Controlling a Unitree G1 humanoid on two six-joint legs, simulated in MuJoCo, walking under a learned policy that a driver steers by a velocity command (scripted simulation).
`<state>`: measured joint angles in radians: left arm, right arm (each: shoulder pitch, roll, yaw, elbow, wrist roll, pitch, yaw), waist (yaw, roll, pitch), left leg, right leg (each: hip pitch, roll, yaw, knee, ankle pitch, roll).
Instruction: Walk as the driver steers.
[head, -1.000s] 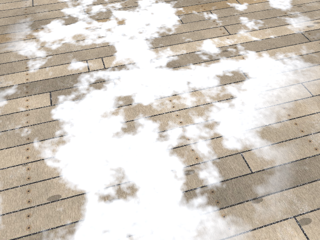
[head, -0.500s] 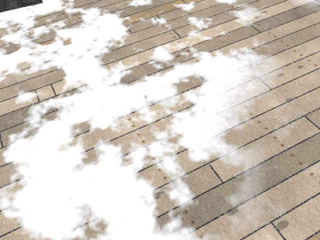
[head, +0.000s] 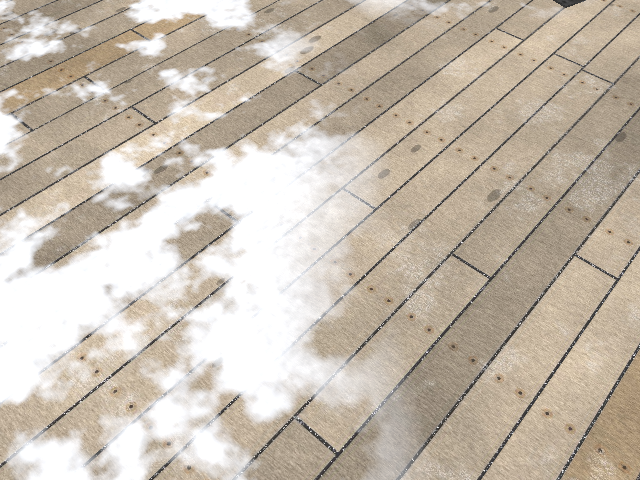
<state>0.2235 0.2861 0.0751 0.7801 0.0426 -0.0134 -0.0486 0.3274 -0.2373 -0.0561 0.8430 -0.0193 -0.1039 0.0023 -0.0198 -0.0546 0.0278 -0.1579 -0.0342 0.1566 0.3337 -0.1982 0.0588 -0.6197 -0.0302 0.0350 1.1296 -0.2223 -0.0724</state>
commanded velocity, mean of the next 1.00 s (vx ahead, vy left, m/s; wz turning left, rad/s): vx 0.50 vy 0.00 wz -0.13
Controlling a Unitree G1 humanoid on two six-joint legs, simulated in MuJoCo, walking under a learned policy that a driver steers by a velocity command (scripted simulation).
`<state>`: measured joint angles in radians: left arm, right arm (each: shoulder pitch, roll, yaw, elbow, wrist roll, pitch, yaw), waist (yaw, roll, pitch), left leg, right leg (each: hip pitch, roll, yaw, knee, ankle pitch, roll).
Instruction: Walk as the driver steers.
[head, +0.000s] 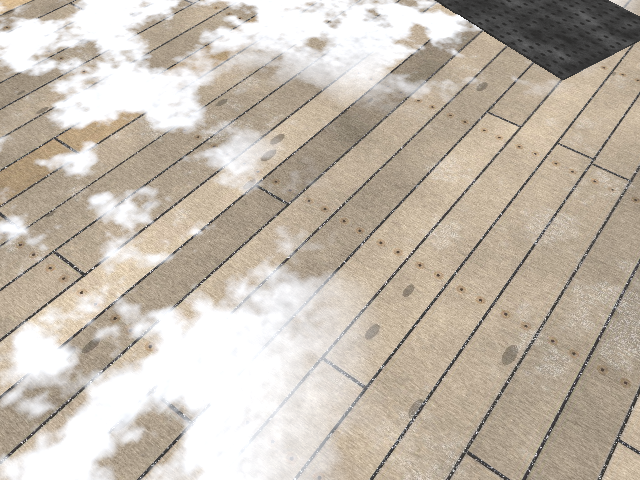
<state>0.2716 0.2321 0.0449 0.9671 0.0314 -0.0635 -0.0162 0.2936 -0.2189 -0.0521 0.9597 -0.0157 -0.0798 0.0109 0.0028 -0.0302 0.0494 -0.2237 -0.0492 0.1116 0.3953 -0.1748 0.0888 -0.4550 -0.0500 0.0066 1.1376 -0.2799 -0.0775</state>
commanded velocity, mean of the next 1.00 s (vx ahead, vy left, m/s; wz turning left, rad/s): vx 0.50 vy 0.00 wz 0.25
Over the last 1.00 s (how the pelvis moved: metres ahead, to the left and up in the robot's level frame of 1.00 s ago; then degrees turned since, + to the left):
0.55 -0.02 0.00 -5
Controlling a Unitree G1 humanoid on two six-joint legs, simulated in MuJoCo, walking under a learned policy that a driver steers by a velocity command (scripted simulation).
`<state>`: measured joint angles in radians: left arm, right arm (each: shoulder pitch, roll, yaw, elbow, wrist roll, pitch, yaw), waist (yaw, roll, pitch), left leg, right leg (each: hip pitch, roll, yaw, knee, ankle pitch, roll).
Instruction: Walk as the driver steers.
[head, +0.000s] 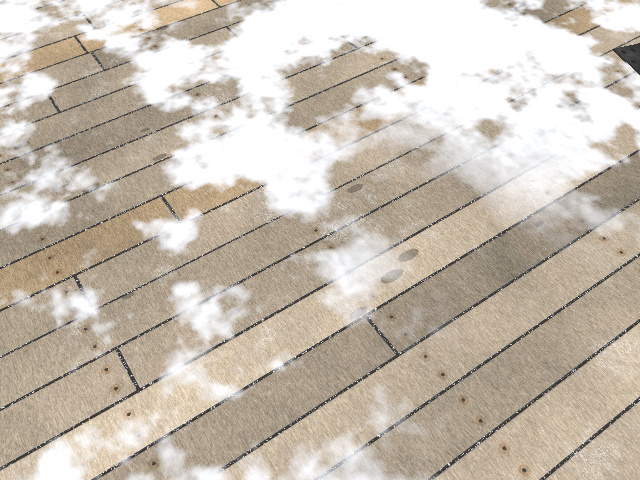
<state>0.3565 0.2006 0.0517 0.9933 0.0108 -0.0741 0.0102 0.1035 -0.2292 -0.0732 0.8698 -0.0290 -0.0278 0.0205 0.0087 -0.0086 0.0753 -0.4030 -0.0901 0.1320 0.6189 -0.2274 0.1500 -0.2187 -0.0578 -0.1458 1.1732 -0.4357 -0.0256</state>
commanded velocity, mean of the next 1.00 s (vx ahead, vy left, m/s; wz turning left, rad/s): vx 0.50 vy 0.00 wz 0.22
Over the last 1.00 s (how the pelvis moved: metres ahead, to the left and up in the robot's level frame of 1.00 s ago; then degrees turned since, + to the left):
0.52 0.01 -0.02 18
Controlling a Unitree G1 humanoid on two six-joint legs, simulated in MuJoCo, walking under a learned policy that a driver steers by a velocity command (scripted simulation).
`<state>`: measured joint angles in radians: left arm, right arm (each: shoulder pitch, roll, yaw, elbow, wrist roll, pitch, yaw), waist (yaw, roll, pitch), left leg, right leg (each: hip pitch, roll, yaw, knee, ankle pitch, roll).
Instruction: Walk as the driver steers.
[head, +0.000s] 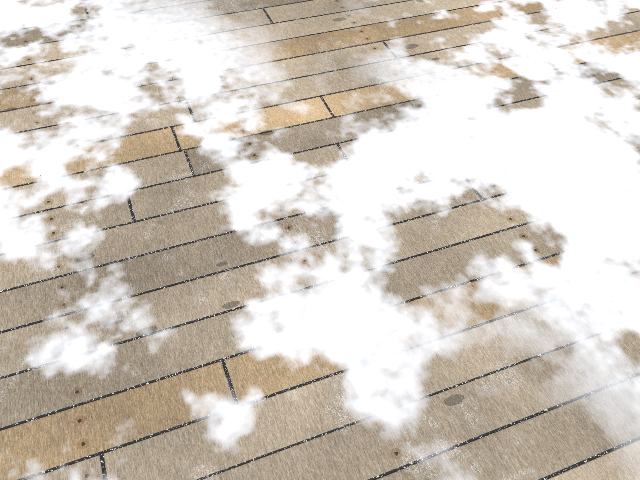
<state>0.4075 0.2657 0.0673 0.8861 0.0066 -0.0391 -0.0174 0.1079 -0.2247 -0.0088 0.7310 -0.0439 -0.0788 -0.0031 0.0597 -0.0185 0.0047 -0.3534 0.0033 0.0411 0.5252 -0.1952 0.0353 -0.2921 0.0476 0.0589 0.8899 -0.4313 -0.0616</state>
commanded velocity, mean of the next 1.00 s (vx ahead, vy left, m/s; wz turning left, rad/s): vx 0.37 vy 0.00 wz -0.43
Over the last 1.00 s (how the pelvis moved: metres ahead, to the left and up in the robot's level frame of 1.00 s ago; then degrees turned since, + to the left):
0.50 0.08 0.02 10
